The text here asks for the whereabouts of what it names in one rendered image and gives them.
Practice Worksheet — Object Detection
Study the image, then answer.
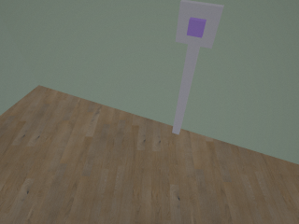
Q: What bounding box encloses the panel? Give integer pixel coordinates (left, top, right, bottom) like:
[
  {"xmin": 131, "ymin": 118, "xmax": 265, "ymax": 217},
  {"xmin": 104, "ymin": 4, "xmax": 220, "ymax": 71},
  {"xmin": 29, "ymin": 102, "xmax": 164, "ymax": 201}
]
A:
[{"xmin": 172, "ymin": 0, "xmax": 224, "ymax": 134}]

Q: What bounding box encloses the button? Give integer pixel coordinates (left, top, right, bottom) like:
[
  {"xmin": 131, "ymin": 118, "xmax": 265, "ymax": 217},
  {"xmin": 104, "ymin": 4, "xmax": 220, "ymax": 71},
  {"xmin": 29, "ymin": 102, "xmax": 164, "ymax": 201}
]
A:
[{"xmin": 187, "ymin": 17, "xmax": 206, "ymax": 38}]

